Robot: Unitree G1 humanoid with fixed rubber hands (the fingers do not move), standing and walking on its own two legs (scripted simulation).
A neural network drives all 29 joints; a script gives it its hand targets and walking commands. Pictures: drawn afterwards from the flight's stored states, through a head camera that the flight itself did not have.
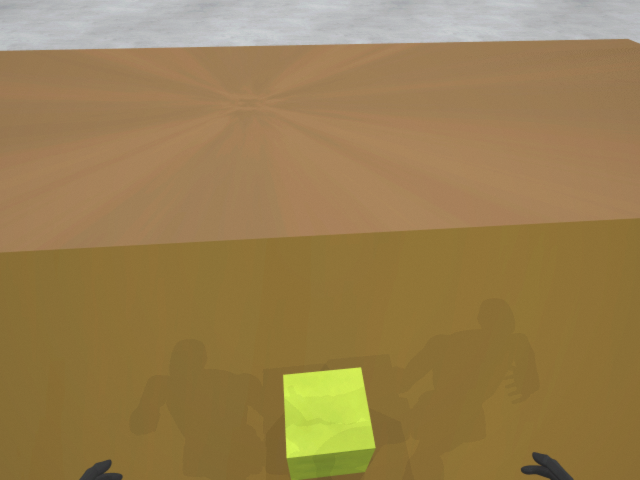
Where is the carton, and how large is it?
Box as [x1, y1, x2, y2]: [283, 367, 375, 479]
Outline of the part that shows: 360,367 283,375 286,455 291,479 352,473 365,470 375,447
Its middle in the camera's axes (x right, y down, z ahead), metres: +0.01 +0.50 +1.07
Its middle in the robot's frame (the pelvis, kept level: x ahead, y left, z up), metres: +0.39 -0.02 -0.65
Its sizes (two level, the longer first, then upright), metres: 0.210 0.200 0.250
